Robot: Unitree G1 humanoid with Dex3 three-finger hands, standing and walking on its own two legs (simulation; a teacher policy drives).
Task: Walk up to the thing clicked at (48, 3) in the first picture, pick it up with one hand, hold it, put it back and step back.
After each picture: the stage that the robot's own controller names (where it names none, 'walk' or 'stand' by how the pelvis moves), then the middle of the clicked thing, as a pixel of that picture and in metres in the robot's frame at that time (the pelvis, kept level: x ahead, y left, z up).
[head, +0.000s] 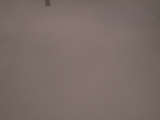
stand; (47, 1) +2.27 +0.57 -0.72
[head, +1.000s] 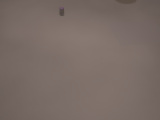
walk; (61, 11) +2.17 +0.27 -0.70
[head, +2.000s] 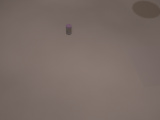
walk; (68, 29) +1.52 +0.13 -0.72
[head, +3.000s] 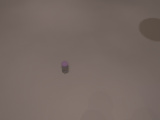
walk; (65, 67) +0.98 +0.17 -0.72
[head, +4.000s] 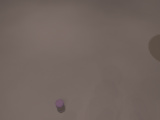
walk; (60, 106) +0.59 +0.21 -0.71
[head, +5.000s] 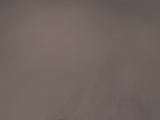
stand; out of the picture +0.40 +0.21 -0.71
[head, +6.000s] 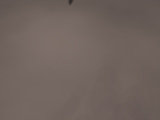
stand; out of the picture +0.38 +0.19 -0.73
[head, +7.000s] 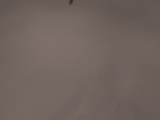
stand; out of the picture +0.37 +0.20 -0.73
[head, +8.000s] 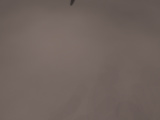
stand; out of the picture +0.36 +0.19 -0.73
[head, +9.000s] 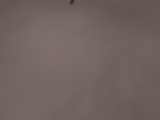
stand; out of the picture +0.35 +0.19 -0.73
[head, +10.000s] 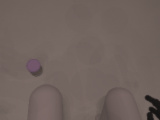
go down; (35, 68) +0.43 +0.24 -0.39
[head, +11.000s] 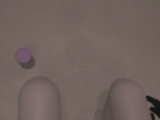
go down; (25, 59) +0.43 +0.26 -0.30
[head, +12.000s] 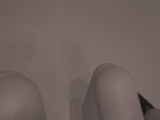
close in; out of the picture +0.41 +0.30 -0.22
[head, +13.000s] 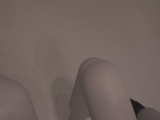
close; out of the picture +0.40 +0.31 -0.21
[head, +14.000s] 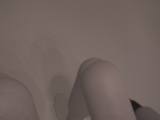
lift; out of the picture +0.39 +0.31 -0.22
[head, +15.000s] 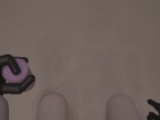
lift; (20, 76) +0.34 +0.22 -0.03
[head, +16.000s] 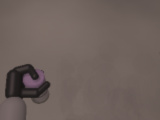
hold; (37, 87) +0.33 +0.18 +0.00
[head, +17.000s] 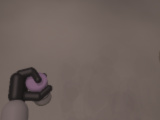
hold; (39, 89) +0.33 +0.17 -0.01
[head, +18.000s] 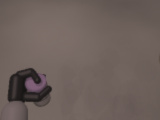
hold; (39, 90) +0.33 +0.18 +0.00
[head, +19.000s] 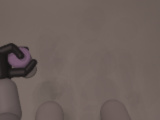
crouch; (23, 64) +0.41 +0.21 -0.07
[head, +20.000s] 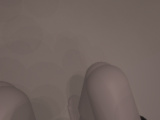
lower; out of the picture +0.43 +0.32 -0.19
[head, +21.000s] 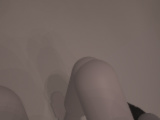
lower; out of the picture +0.41 +0.33 -0.22
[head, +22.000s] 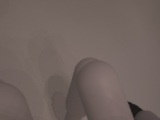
lower; out of the picture +0.41 +0.33 -0.22
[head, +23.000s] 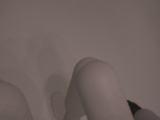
lower; out of the picture +0.41 +0.33 -0.22
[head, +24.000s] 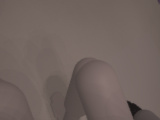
rest; out of the picture +0.41 +0.33 -0.23
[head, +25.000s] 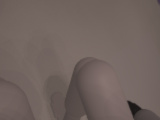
withdraw; out of the picture +0.41 +0.32 -0.23
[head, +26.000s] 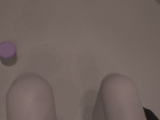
stand; (7, 54) +0.44 +0.28 -0.27
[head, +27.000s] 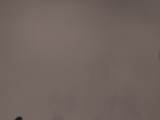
stand; out of the picture +0.39 +0.20 -0.64
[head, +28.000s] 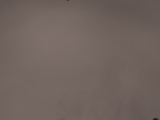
stand; out of the picture +0.40 +0.21 -0.67
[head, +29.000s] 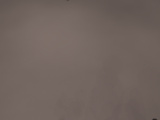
stand; out of the picture +0.40 +0.20 -0.67
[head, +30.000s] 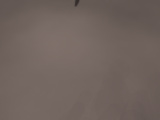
stand; out of the picture +0.42 +0.19 -0.72
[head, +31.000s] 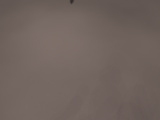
stand; out of the picture +0.39 +0.20 -0.72
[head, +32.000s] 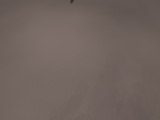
walk; out of the picture +0.37 +0.20 -0.73
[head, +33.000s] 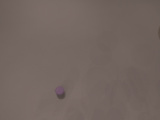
walk; (60, 92) +0.52 +0.19 -0.70
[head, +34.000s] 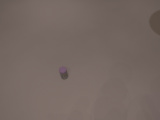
walk; (63, 73) +0.80 +0.25 -0.70
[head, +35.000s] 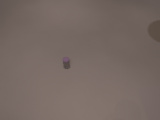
stand; (66, 63) +1.04 +0.20 -0.71
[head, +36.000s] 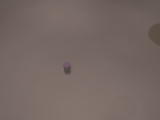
stand; (67, 68) +0.99 +0.18 -0.72
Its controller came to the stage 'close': yes
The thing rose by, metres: 0.70
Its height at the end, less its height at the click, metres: +0.00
